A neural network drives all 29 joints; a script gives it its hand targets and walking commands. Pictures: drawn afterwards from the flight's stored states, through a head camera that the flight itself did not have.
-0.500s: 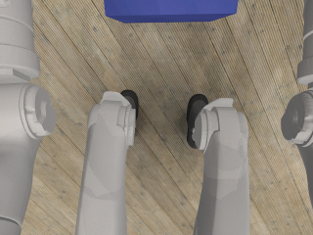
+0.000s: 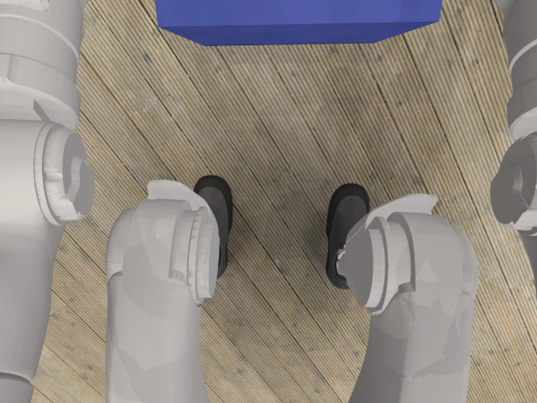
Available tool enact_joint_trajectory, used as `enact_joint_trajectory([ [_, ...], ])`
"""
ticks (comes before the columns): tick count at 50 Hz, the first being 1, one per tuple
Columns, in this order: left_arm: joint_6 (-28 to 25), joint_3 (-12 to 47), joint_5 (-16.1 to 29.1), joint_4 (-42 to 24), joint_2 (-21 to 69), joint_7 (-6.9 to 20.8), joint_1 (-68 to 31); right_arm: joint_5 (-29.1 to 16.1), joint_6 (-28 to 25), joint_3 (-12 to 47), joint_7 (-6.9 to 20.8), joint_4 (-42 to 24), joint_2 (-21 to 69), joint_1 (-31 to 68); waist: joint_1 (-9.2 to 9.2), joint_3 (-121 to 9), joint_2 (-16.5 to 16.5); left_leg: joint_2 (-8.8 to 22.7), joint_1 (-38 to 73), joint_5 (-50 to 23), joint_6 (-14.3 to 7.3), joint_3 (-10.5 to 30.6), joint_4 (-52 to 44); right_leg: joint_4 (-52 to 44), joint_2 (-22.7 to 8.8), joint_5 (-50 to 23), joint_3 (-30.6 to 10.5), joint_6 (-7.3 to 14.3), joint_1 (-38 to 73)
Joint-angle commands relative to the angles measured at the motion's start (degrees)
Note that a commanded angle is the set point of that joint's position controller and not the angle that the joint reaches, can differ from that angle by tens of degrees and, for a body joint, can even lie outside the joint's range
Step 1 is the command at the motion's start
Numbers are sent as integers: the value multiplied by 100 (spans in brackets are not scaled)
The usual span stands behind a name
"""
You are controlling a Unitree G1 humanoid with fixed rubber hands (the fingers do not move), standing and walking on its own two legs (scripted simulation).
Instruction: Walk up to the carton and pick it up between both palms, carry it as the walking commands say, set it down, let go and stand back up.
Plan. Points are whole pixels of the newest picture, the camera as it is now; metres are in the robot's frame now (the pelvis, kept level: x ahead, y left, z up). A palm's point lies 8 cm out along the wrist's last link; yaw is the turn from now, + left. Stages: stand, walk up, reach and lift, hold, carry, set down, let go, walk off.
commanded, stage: reach and lift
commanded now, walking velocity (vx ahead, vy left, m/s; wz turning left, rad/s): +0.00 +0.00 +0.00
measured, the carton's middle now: out of the picture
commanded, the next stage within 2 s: none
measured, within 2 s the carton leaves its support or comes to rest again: leaves its support in 1.78 s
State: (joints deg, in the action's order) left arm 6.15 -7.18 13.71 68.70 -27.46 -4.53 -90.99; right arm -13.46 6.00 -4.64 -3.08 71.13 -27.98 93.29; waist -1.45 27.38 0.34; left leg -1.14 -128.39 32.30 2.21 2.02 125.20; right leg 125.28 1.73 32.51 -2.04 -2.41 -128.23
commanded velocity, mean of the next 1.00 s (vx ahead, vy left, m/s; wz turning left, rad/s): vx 0.00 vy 0.00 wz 0.00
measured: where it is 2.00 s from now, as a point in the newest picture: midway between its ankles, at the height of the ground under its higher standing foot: (278, 249)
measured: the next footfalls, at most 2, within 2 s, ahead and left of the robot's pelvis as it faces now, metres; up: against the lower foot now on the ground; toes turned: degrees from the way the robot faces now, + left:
none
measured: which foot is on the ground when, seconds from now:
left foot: down 0.00-1.00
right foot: down 0.00-1.00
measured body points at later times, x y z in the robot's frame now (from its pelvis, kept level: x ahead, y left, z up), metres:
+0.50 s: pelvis +0.00 +0.00 -0.02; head +0.38 +0.01 +0.20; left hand +0.56 +0.23 -0.20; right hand +0.58 -0.18 -0.21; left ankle +0.11 +0.12 -0.34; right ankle +0.11 -0.12 -0.34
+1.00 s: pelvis +0.00 +0.00 -0.01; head +0.39 +0.00 +0.20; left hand +0.57 +0.19 -0.20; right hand +0.59 -0.16 -0.20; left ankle +0.11 +0.12 -0.34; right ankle +0.11 -0.12 -0.34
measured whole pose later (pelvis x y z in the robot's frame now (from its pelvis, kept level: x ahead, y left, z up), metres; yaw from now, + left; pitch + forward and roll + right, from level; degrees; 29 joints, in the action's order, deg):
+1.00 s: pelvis +0.00 +0.00 -0.01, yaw +0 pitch +35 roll +0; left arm 3.7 -3.9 15.2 70.8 -22.8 -6.8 -94.2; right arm -15.5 5.1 0.1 -6.3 71.1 -24.5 95.8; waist -1.7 28.6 -0.1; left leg 0.7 -129.5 32.0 1.2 1.4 126.2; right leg 126.2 0.1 31.8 -0.8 -0.7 -129.7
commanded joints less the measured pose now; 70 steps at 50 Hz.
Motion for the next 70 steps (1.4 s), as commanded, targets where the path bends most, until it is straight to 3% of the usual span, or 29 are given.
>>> enact_joint_trajectory([
  [1, -316, -54, 95, -662, -905, -34, -1566, -35, -264, 21, -82, -744, -1025, 1660, -62, -7834, -134, 163, 3628, -2349, 23, -401, -505, -549, -208, -2060, 307, 43, 3462],
  [2, -355, -91, 137, -963, -1026, -54, -1680, -99, -284, 64, -110, -1049, -1017, 1779, -115, -8049, -210, 163, 3587, -2457, -6, -397, -448, -500, -202, -2197, 268, 43, 3611],
  [5, -347, -33, 233, -772, -1119, -68, -1558, -190, -267, 206, -185, -1046, -983, 1834, -88, -8225, -425, 163, 3350, -2406, -83, -440, -295, -372, -222, -2455, 205, 44, 4087],
  [7, -355, -26, 227, -724, -1092, -85, -1325, -315, -276, 310, -200, -1071, -915, 1810, -259, -8165, -367, 187, 3173, -2227, -110, -500, -311, -316, -215, -2444, 159, 60, 4324],
  [11, -460, 100, 299, -948, -783, -121, -1202, -422, -360, 330, -212, -1315, -824, 1481, -222, -8592, -193, 165, 3869, -3096, -69, -402, -178, -198, -143, -2963, 195, 57, 3923],
  [12, -465, 76, 358, -981, -791, -122, -1250, -424, -345, 285, -220, -1356, -792, 1508, -190, -8574, -191, 165, 3945, -3110, -93, -382, -200, -200, -131, -2868, 234, 49, 3802],
  [13, -420, 72, 386, -876, -857, -133, -1448, -395, -302, 253, -245, -1344, -945, 1715, -88, -8319, -120, 198, 3901, -2636, -133, -363, -224, -331, -134, -2231, 225, 99, 3478],
  [15, -364, 55, 322, -862, -893, -149, -1479, -376, -236, 288, -260, -1163, -870, 1725, -242, -8104, -124, 217, 3654, -2430, -105, -415, -304, -329, -165, -2187, 214, 100, 3642],
  [17, -348, 166, 349, -796, -822, -148, -1369, -351, -232, 258, -240, -818, -802, 1436, -127, -8067, -61, 164, 3768, -2448, -53, -365, -349, -226, -174, -2260, 267, 117, 3583],
  [19, -315, 220, 443, -663, -735, -146, -1524, -293, -203, 165, -239, -684, -823, 1487, 114, -7779, -34, 155, 3867, -2231, -87, -291, -306, -350, -179, -1800, 286, 170, 2972],
  [21, -265, 217, 361, -607, -721, -127, -1748, -192, -195, 98, -218, -482, -852, 1704, 61, -7192, 39, 192, 3548, -1787, -49, -293, -499, -413, -218, -1372, 312, 177, 2831],
  [23, -314, 370, 402, -688, -658, -150, -1744, -176, -268, 42, -227, -548, -877, 1640, 92, -7485, 73, 155, 3745, -2170, -17, -235, -480, -340, -213, -1838, 327, 165, 3054],
  [25, -314, 403, 495, -621, -582, -143, -1821, -182, -312, 58, -232, -527, -879, 1751, 178, -7592, 11, 119, 3798, -2130, -30, -159, -482, -330, -224, -1810, 355, 171, 3009],
  [33, -306, 320, 387, -354, -481, -143, -1902, -260, -289, 371, -214, -754, -532, 2202, -131, -7333, -284, 116, 3278, -1802, -124, -255, -600, -508, -151, -1626, 278, 125, 3239],
  [34, -301, 324, 340, -242, -446, -139, -1890, -253, -295, 362, -220, -747, -522, 2247, -87, -7272, -274, 125, 3213, -1776, -123, -293, -597, -537, -145, -1624, 260, 117, 3255],
  [35, -302, 259, 268, -172, -508, -151, -1909, -250, -265, 388, -228, -613, -469, 2184, -218, -7288, -289, 141, 3244, -1711, -114, -319, -612, -554, -157, -1610, 249, 96, 3371],
  [37, -350, 260, 192, -283, -308, -144, -1902, -241, -272, 426, -225, -703, -290, 2147, -266, -7320, -216, 120, 3181, -1805, -109, -353, -581, -587, -99, -1707, 181, 111, 3434],
  [41, -390, 201, 86, -253, -156, -121, -1968, -189, -257, 397, -244, -594, -46, 2128, -208, -7320, -222, 94, 3058, -1834, -110, -361, -616, -602, -63, -1839, 183, 87, 3522],
  [44, -435, 259, 92, -599, 5, -139, -2278, -155, -280, 431, -274, -804, 151, 2230, -168, -7614, -243, 63, 3214, -2105, -107, -323, -571, -599, -5, -2118, 191, 102, 3605],
  [47, -441, 418, 144, -596, 388, -63, -2230, -221, -280, 564, -198, -795, 535, 2177, -217, -7566, -20, 43, 3457, -2253, -90, -365, -591, -601, 8, -2188, 225, 105, 3488],
  [50, -415, 569, 236, -704, 670, 1, -2394, -228, -286, 667, -152, -848, 773, 2299, -111, -7717, -131, 26, 3635, -2241, -83, -361, -618, -602, -10, -2166, 312, 90, 3540],
  [55, -303, 777, 190, -739, 1904, 335, -2810, -159, -173, 868, 215, -801, 2076, 2559, -67, -7208, -147, -64, 3469, -1997, -86, -332, -645, -575, 40, -1880, 360, 125, 3305],
  [58, -194, 952, 67, -826, 3614, 770, -2978, -57, -61, 1040, 725, -943, 3736, 2788, -154, -6745, -114, -224, 3296, -1918, -101, -340, -617, -515, 126, -1792, 326, 165, 3093],
  [60, -75, 909, -14, -984, 4256, 1055, -3130, 92, 67, 944, 1046, -990, 4417, 2823, -87, -6581, -149, -232, 3148, -1773, -105, -374, -562, -467, 172, -1704, 334, 214, 2935],
  [64, 129, 770, -166, -1293, 4875, 1408, -3149, 292, 245, 816, 1364, -1217, 5099, 2734, -16, -6330, -316, -253, 2713, -1530, -170, -495, -531, -471, 258, -1630, 360, 276, 2981],
  [66, 181, 806, -218, -1529, 4978, 1528, -3142, 335, 333, 770, 1465, -1222, 5457, 2454, -110, -6238, -311, -254, 2643, -1462, -203, -560, -530, -481, 278, -1640, 316, 309, 2997],
  [67, 209, 886, -207, -1616, 5053, 1568, -3158, 348, 344, 741, 1494, -1288, 5439, 2523, -30, -6259, -275, -250, 2632, -1520, -217, -499, -532, -424, 269, -1696, 351, 320, 2947],
  [69, 261, 922, -186, -1656, 5138, 1614, -3035, 328, 388, 755, 1537, -1285, 5525, 2439, -82, -6311, -200, -253, 2746, -1554, -215, -555, -511, -427, 274, -1644, 374, 341, 2911],
  [70, 283, 933, -239, -1666, 5170, 1644, -2970, 288, 406, 788, 1565, -1336, 5614, 2371, -214, -6195, -148, -252, 2701, -1550, -237, -580, -477, -442, 288, -1621, 321, 367, 2835],
])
